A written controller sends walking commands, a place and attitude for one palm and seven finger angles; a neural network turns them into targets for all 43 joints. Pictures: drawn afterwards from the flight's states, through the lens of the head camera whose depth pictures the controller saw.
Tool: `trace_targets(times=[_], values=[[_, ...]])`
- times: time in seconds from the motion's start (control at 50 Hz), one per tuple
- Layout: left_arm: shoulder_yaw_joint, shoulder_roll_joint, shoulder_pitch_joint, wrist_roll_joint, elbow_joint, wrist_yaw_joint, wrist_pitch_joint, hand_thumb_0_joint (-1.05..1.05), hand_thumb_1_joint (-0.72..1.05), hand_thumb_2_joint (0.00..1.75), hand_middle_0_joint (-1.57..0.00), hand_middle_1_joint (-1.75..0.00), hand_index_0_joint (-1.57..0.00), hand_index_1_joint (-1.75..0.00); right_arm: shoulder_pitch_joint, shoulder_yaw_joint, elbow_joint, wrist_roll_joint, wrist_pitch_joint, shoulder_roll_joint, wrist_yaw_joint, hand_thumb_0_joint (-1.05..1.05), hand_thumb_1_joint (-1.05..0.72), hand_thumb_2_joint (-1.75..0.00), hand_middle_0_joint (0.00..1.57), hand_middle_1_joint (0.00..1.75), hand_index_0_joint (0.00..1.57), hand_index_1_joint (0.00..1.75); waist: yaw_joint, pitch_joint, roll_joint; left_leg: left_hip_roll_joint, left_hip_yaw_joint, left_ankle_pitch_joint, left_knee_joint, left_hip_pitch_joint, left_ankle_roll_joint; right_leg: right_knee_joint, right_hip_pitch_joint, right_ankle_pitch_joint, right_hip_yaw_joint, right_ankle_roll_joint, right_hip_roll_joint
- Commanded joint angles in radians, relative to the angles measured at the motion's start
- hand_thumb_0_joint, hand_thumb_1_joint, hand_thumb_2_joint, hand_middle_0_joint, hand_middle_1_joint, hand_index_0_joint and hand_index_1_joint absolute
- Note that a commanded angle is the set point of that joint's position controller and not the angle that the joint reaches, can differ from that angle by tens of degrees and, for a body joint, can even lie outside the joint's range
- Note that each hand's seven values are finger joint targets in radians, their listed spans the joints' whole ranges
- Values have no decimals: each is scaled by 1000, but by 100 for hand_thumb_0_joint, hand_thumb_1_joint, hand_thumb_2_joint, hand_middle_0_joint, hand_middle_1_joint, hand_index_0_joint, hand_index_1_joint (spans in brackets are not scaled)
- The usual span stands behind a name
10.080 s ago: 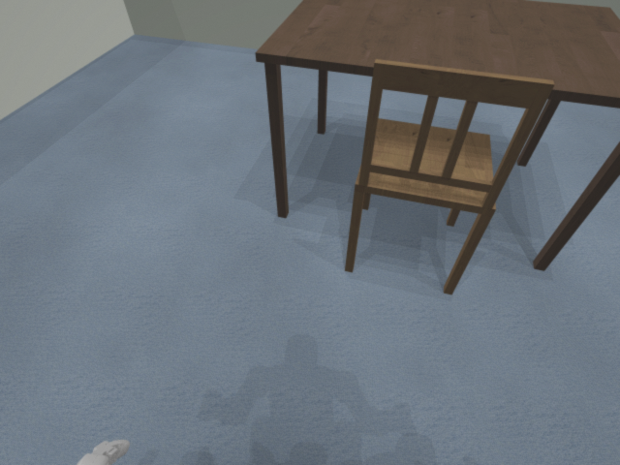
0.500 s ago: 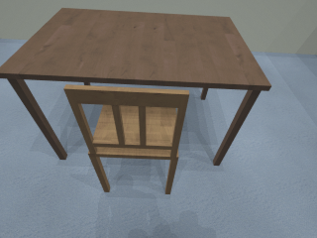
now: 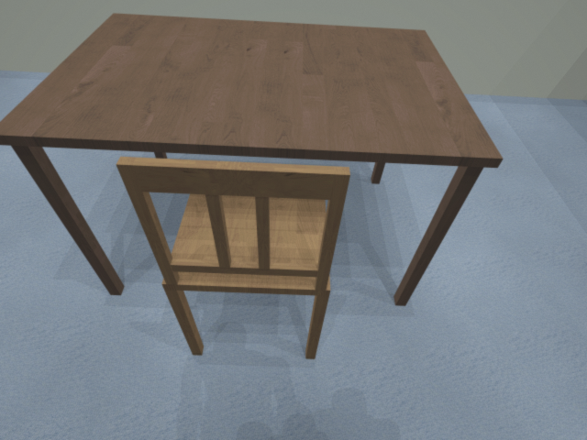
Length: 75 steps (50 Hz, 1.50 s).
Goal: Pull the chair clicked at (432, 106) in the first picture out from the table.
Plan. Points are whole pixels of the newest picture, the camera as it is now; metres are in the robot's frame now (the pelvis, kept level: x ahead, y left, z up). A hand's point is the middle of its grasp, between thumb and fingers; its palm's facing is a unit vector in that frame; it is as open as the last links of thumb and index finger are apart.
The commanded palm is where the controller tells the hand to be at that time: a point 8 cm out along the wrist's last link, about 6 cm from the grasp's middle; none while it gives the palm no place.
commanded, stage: look again from close up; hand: left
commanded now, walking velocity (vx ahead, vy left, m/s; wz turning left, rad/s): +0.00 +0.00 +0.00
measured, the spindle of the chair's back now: (219, 231) +0.53 +0.19 -0.11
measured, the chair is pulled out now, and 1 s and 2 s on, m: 0.00 0.00 0.00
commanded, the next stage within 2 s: shuffle to correct the standing spot in 0.22 s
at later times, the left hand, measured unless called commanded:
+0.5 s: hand out of the picture -0.03 +0.14 -0.18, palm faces +0.06 -0.99 -0.12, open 7.4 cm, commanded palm none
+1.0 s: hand out of the picture +0.15 +0.19 -0.19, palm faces +0.04 -0.97 -0.23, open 7.3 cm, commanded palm none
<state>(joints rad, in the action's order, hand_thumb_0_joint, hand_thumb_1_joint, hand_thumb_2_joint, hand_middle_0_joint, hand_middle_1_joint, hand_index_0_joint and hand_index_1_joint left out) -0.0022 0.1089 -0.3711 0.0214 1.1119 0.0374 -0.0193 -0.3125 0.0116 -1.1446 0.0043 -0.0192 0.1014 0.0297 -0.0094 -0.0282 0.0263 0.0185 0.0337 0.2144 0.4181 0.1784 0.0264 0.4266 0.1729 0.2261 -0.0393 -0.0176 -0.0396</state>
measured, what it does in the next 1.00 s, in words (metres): walks ahead: right foot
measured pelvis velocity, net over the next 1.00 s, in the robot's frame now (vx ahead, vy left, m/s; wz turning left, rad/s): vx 0.12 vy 0.00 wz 0.02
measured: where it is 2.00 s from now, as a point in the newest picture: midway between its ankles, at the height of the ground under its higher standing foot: outside the picture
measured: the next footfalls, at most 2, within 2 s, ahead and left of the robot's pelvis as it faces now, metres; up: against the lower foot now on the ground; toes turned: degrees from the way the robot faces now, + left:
right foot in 1.00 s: +0.22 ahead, -0.12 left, +0.00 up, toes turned -3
left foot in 1.30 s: +0.13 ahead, +0.11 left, +0.00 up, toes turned +4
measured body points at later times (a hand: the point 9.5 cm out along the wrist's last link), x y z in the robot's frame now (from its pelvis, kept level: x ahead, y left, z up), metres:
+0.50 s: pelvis +0.02 +0.00 +0.00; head +0.01 +0.01 +0.45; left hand -0.03 +0.19 -0.17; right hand -0.01 -0.21 -0.16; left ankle +0.01 +0.10 -0.74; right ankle +0.00 -0.13 -0.74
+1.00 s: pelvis +0.12 +0.00 -0.01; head +0.16 +0.00 +0.43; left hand +0.14 +0.24 -0.17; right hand +0.05 -0.19 -0.17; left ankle +0.01 +0.10 -0.74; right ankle +0.18 -0.11 -0.74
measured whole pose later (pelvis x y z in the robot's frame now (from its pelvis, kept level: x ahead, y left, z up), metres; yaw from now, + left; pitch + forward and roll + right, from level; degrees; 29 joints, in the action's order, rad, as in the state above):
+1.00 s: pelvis +0.12 +0.00 -0.01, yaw +1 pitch -1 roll +0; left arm 0.05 0.18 -0.23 0.02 1.04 0.04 -0.01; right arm -0.39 0.01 -1.14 0.01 -0.03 0.06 0.06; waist 0.02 -0.11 0.01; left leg 0.02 0.01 0.41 0.49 0.05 0.03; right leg 0.62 0.37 0.19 -0.07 0.02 -0.04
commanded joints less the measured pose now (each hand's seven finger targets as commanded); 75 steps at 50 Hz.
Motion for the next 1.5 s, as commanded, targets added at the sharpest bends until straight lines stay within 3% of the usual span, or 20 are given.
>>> trace_targets(times=[0.0,0.3,0.4,0.5,0.66,0.7,0.72,0.74,0.76,0.8,0.96,1.02,1.04,1.12,1.24,1.26,1.28,1.3,1.36,1.48], values=[[13,68,-108,-4,-15,4,-13,0,90,90,-20,-30,-20,-30,-66,-15,23,3,-8,90,2,0,-90,-90,20,30,20,30,0,-76,-10,-94,-101,7,-113,68,2,-87,30,-34,62,41,-63],[12,69,-108,-5,-10,5,-15,0,90,90,-20,-30,-20,-30,-64,-13,16,2,-11,85,3,0,-90,-90,20,30,20,30,-2,-76,-6,-96,-94,-35,-104,53,2,-88,28,-53,65,42,-65],[28,74,-115,6,-15,-7,-2,0,90,90,-20,-30,-20,-30,-79,-28,14,12,7,101,-2,0,-90,-90,20,30,20,30,-1,-112,-7,-92,-109,302,-107,104,21,-75,95,267,63,55,-48],[39,76,-143,8,-20,-16,-5,0,90,90,-20,-30,-20,-30,-78,-35,33,14,3,87,-5,0,-90,-90,20,30,20,30,-10,-169,0,-79,-99,324,-55,170,34,-74,124,323,100,81,-56],[68,114,-203,0,-4,-10,-22,0,90,90,-20,-30,-20,-30,-63,-28,74,15,-29,51,-6,0,-90,-90,20,30,20,30,-11,-91,102,-25,46,122,173,208,19,-51,-27,58,198,167,-167],[63,96,-156,2,-13,-13,-23,0,90,90,-20,-30,-20,-30,-135,-30,44,12,-42,66,-2,0,-90,-90,20,30,20,30,29,-59,-2,-51,-2,-33,64,39,36,102,44,-111,72,132,-86],[55,69,-126,2,-23,-15,-26,0,90,90,-20,-30,-20,-30,-239,-41,3,16,-52,116,6,0,-90,-90,20,30,20,30,71,-7,-162,-147,-139,-304,29,-150,79,311,172,-146,-19,95,-13],[41,42,-48,1,-57,-12,-32,0,90,90,-20,-30,-20,-30,-356,-45,-44,20,-54,155,20,0,-90,-90,20,30,20,30,112,-20,-320,-297,-324,-733,-24,-319,162,517,409,182,-86,55,55],[44,59,10,4,-75,-4,-31,0,90,90,-20,-30,-20,-30,-391,-30,-68,23,-44,146,34,0,-90,-90,20,30,20,30,116,-68,-304,-355,-357,-1080,-13,-355,205,647,524,379,-24,52,38],[45,57,42,2,-77,0,-25,0,90,90,-20,-30,-20,-30,-318,-12,-46,25,-39,104,41,0,-90,-90,20,30,20,30,81,-122,-153,-342,-251,-1191,15,-257,188,620,497,363,16,54,-15],[67,128,-79,-5,-63,0,4,0,90,90,-20,-30,-20,-30,-94,-53,50,-4,-12,155,38,0,-90,-90,20,30,20,30,-51,-6,-95,-174,-106,-734,145,-40,29,76,-11,-330,-20,43,-20],[83,228,-77,-3,-76,6,-2,0,90,90,-20,-30,-20,-30,-180,-72,53,-12,13,86,25,0,-90,-90,20,30,20,30,-27,137,164,35,-25,368,503,150,-25,89,-174,-1101,254,270,-377],[82,208,-29,-3,-95,12,-3,0,90,90,-20,-30,-20,-30,-126,-67,61,-12,23,63,29,0,-90,-90,20,30,20,30,-28,121,197,2,-59,453,603,153,-21,46,-108,-1034,274,310,-383],[79,194,114,6,-153,18,17,0,90,90,-20,-30,-20,-30,-75,-62,69,0,41,49,13,0,-90,-90,20,30,20,30,0,60,135,-24,-38,379,581,159,-32,-2,49,-679,182,269,-300],[84,206,169,2,-184,3,40,0,90,90,-20,-30,-20,-30,-139,-55,70,6,26,56,0,0,-90,-90,20,30,20,30,47,82,103,-6,43,49,67,-75,-38,23,206,-79,152,154,-192],[75,175,167,-5,-189,-2,45,0,90,90,-20,-30,-20,-30,-126,-58,79,6,18,87,0,0,-90,-90,20,30,20,30,43,47,7,-51,-18,38,-34,-80,-26,95,237,12,110,112,-131],[67,123,150,-12,-198,-7,52,0,90,90,-20,-30,-20,-30,-76,-66,109,16,9,149,2,0,-90,-90,20,30,20,30,26,-4,-222,-215,-242,40,-162,17,34,202,283,175,43,51,-23],[68,118,147,-9,-202,-6,58,0,90,90,-20,-30,-20,-30,10,-70,151,24,11,183,3,0,-90,-90,20,30,20,30,9,-76,-299,-325,-332,90,-259,220,112,344,203,267,6,24,20],[70,114,91,12,-152,-6,64,0,90,90,-20,-30,-20,-30,153,-51,181,24,7,154,3,0,-90,-90,20,30,20,30,-43,-115,-204,-253,-221,144,-251,343,129,495,114,166,66,31,1],[36,80,39,-2,-120,-4,18,0,90,90,-20,-30,-20,-30,28,-56,131,17,4,169,7,0,-90,-90,20,30,20,30,-4,23,-96,-212,-166,-290,-65,-69,114,50,114,99,24,8,-6]])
